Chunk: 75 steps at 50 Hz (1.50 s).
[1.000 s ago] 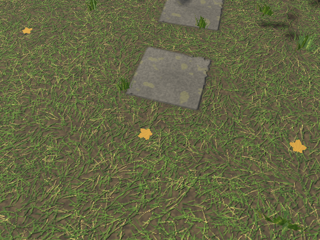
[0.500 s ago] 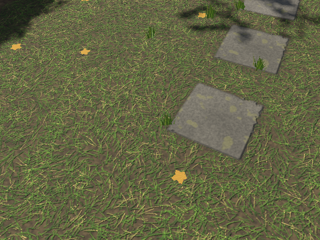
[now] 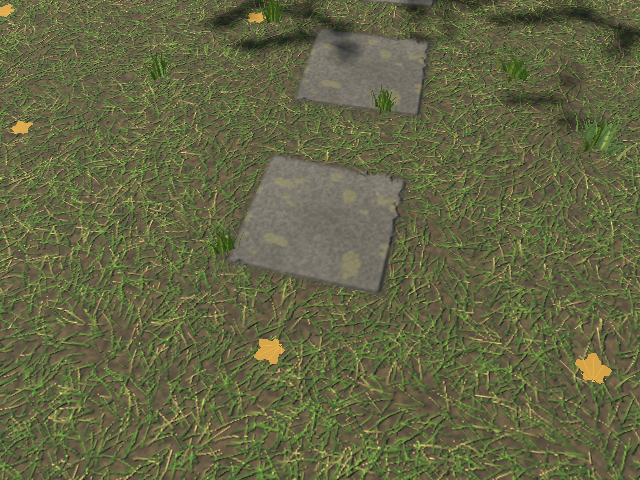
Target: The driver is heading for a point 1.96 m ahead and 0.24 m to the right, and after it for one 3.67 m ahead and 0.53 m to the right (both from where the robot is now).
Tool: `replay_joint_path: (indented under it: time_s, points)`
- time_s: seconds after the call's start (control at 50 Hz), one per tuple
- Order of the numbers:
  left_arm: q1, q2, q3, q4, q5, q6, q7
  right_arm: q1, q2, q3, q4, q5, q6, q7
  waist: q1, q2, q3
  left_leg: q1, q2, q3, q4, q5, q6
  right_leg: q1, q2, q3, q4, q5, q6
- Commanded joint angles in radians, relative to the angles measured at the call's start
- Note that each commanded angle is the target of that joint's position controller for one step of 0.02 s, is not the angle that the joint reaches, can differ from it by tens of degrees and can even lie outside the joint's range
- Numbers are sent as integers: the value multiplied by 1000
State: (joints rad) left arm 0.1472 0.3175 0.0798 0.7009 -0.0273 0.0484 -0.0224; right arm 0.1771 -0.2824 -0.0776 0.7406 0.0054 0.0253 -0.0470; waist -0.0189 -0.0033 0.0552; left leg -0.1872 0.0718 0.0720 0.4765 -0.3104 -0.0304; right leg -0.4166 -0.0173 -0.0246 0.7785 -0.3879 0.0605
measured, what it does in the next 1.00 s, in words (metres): walks ahead, turning right: right foot, then left foot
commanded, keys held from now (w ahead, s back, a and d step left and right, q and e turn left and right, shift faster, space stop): e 0.14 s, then w+e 0.20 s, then w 0.66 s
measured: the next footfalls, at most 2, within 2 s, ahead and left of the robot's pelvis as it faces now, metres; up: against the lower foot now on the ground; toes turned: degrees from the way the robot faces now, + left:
right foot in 0.06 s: +0.05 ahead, -0.12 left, +0.00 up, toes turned -4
left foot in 0.52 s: +0.16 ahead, +0.09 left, +0.00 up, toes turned -19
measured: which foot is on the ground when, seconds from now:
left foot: down 0.00-0.06, up 0.08-0.50, down 0.52-0.98, up 1.00-1.00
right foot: up 0.00-0.04, down 0.06-0.52, up 0.54-0.94, down 0.96-1.00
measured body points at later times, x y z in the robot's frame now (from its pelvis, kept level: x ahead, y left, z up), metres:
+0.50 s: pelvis +0.06 -0.01 +0.00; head +0.07 -0.01 +0.45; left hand +0.24 +0.24 -0.10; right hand +0.16 -0.33 -0.08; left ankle +0.12 +0.10 -0.74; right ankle +0.01 -0.12 -0.74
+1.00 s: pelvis +0.27 -0.12 -0.02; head +0.31 -0.13 +0.43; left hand +0.58 +0.02 -0.08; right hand +0.15 -0.37 -0.14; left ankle +0.14 +0.09 -0.70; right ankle +0.33 -0.24 -0.74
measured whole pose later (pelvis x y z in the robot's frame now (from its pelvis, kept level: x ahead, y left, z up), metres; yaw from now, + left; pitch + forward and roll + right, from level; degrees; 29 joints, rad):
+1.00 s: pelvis +0.27 -0.12 -0.02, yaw -18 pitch +2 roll +0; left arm 0.03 0.27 0.04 0.61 -0.01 -0.08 -0.04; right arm 0.45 -0.30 -0.05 0.86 0.02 -0.05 -0.01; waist -0.09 0.00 0.04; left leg -0.07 0.04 -0.04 0.70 -0.47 -0.01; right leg -0.49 0.01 -0.03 0.57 -0.11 -0.05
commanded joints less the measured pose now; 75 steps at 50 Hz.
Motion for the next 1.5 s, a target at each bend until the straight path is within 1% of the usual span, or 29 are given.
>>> replay_joint_path:
  time_s: [0.02,0.04,0.06,0.08,0.1,0.12,0.16,0.22,0.42,0.48,0.52,0.54,0.56,0.58,0.66,0.78,0.88,0.94,0.96,0.98,1.0,1.02,1.06,1.12,1.2,1.3,1.4,1.46,1.5]
  points:
    - [11,81,24,-83,4,-6,-13,-27,-199,-53,-50,24,-13,2,20,176,-114,84,215,-105,0,535,179,99,34,-71,-225,137,-43]
    - [56,99,36,-70,10,-4,-4,1,-177,-47,-35,27,-21,7,37,137,-125,29,183,-64,84,458,132,209,55,-56,-326,241,-74]
    - [101,175,61,-73,8,-5,12,53,-141,-38,-26,0,-31,15,38,-33,-164,-131,113,21,287,242,42,399,-47,116,-367,565,-130]
    - [115,302,81,-102,30,-12,21,3,-67,-9,-93,-51,-37,17,33,-318,-184,-444,-51,29,569,-369,-52,515,-345,541,-375,926,-350]
    - [156,240,62,-99,53,-36,8,-77,-117,-22,-102,-27,-38,12,109,-184,-260,-459,-66,-137,734,-427,-50,469,-386,591,-409,853,-459]
    - [104,213,50,-99,51,-54,6,-85,-140,-29,-102,0,-33,11,79,-134,-192,-476,-47,-156,776,-351,-37,415,-334,492,-418,764,-419]
    - [31,158,38,-96,9,-56,22,-57,-157,-40,-77,-10,-26,-1,37,-76,-143,-476,-13,-163,683,-183,-28,347,-226,395,-446,435,-316]
    - [26,136,26,-110,12,-52,40,-55,-135,-38,-82,-5,-41,19,28,-134,-118,-422,-37,-139,546,-26,-25,270,-159,412,-550,-46,-297]
    - [108,156,28,-88,10,-70,34,-108,-103,-16,-95,14,-122,64,68,-144,-69,-202,-80,-114,105,50,-2,170,-152,479,-530,-118,-290]
    - [99,123,11,-83,14,-67,26,-26,-97,-18,-70,14,-139,64,8,-120,-61,-12,-85,-86,-23,106,38,83,-105,475,-465,-172,-247]
    - [72,22,-23,-99,22,-76,25,145,-152,-30,-38,-3,-146,51,-62,2,-97,200,95,-286,-116,-38,104,-77,1,352,-176,-181,-163]
    - [85,-7,-30,-141,3,-93,28,220,-258,-52,-10,-25,-140,55,-39,223,-90,282,264,-658,-258,-341,239,-293,115,176,78,-189,-118]
    - [50,89,-7,-147,-11,-105,35,224,-231,-51,-2,-16,-141,63,-57,212,-2,241,336,-805,-304,-482,311,-438,61,179,249,-214,-105]
    - [50,123,5,-132,-11,-111,31,196,-173,-33,-10,-1,-143,61,-43,162,38,228,300,-727,-294,-449,293,-475,24,195,314,-125,-108]
    - [15,66,-4,-118,21,-126,10,147,-124,-7,-22,-6,-132,51,-23,122,17,168,162,-434,-325,-79,224,-410,-50,104,261,134,-77]
    - [-130,-12,-35,-155,15,-135,-5,209,-154,-6,17,9,-115,42,-71,116,14,96,107,-216,-335,241,213,-237,-32,20,-89,345,-31]
    - [-186,26,-24,-175,-1,-142,-29,257,-185,-12,52,24,-97,43,-61,126,35,154,177,-221,-301,324,195,-136,-10,20,-234,346,-78]
    - [14,99,15,-121,8,-139,-18,239,-200,-16,55,23,-83,37,71,110,-99,172,139,-146,-41,741,148,175,46,-24,-297,313,-151]
    - [180,144,34,-83,11,-133,-6,236,-171,-2,41,8,-84,34,149,83,-220,35,98,-113,183,669,115,442,-23,38,-264,317,-190]
    - [301,250,54,-65,39,-126,2,321,-61,32,0,-5,-98,35,136,-164,-393,-340,-40,-58,591,234,44,831,-300,467,-281,171,-321]
    - [324,202,39,-52,26,-124,-4,329,-69,36,12,8,-120,38,134,-285,-480,-473,-106,-185,769,-248,37,846,-380,793,-458,25,-382]
    - [253,142,18,-50,20,-124,-4,241,-154,10,-6,38,-130,47,127,-198,-300,-578,-42,-194,838,-205,46,725,-347,672,-481,-32,-340]
    - [137,96,2,-53,26,-124,-6,128,-144,13,-28,24,-135,48,76,-66,-115,-550,36,-142,752,-48,55,449,-259,435,-523,130,-302]
    - [69,62,-4,-47,34,-144,-10,178,-97,15,-1,12,-105,51,1,-94,-82,-423,77,-144,669,50,37,274,-203,290,-608,301,-305]
    - [92,84,6,4,37,-167,-1,88,-80,18,-26,9,-84,46,9,-52,-15,-498,78,-163,522,215,10,246,-197,142,-666,409,-299]
    - [137,116,10,43,32,-164,13,-73,-53,31,-75,15,-100,72,74,-29,25,-455,26,-118,227,452,33,289,-181,-5,-691,437,-246]
    - [204,136,18,92,18,-128,21,-186,-52,35,-149,16,-102,106,107,-15,47,-538,1,-82,112,351,77,512,-242,-52,-609,564,-224]
    - [187,174,27,85,17,-100,38,-128,-93,13,-171,13,-95,116,50,-71,-40,-399,-83,9,113,181,127,576,-242,-97,-410,1044,-187]
    - [167,175,23,68,19,-86,54,137,-184,-39,-120,17,-87,100,-99,-56,-193,-3,-136,-1,51,216,194,429,-192,-145,-30,1111,-135]
Keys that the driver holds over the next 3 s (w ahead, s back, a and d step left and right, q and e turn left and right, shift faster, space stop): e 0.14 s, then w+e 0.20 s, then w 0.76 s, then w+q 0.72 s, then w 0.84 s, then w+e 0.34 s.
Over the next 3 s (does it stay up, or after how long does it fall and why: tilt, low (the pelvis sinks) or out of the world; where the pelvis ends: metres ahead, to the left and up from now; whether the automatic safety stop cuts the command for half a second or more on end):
stays up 1.37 -0.16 -0.01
